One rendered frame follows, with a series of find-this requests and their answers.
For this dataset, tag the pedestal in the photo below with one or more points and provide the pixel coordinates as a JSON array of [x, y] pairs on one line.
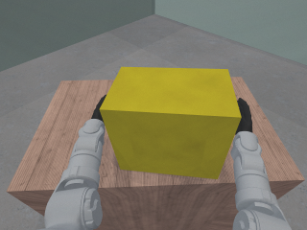
[[134, 200]]

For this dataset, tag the robot right forearm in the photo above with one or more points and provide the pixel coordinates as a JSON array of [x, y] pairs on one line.
[[251, 179]]

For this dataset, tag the robot left upper arm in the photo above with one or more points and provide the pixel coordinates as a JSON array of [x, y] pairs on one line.
[[74, 209]]

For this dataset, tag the robot left forearm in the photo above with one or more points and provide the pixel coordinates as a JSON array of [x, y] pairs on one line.
[[85, 159]]

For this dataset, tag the right robot hand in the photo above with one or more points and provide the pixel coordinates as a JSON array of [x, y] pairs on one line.
[[246, 122]]

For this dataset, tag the carton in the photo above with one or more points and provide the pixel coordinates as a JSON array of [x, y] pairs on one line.
[[178, 121]]

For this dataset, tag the left robot hand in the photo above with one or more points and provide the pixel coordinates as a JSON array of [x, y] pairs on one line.
[[96, 112]]

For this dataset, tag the robot right upper arm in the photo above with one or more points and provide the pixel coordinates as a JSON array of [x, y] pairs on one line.
[[248, 219]]

